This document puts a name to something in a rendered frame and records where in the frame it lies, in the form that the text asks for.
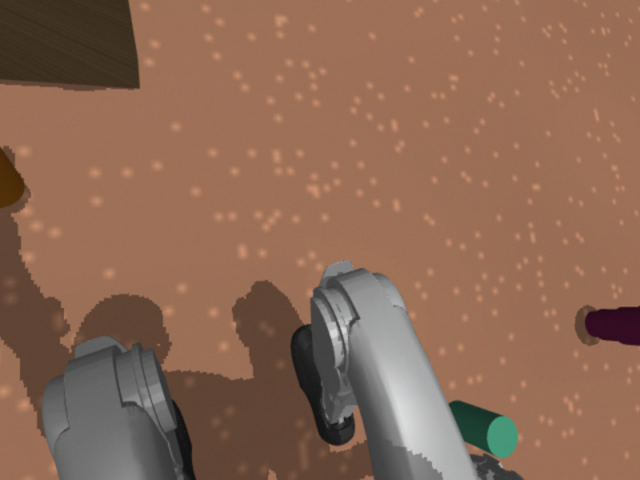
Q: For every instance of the right robot hand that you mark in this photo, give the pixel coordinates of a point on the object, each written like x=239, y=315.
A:
x=488, y=468

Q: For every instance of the right robot foot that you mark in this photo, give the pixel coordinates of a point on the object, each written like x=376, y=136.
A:
x=310, y=382

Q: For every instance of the left robot foot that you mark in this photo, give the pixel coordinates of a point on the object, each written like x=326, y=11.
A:
x=185, y=445

